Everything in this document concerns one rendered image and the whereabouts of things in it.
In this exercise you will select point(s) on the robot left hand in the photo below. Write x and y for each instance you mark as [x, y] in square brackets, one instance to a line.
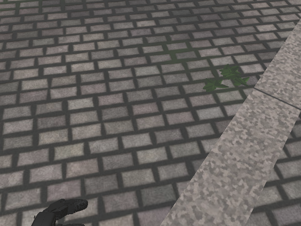
[58, 210]

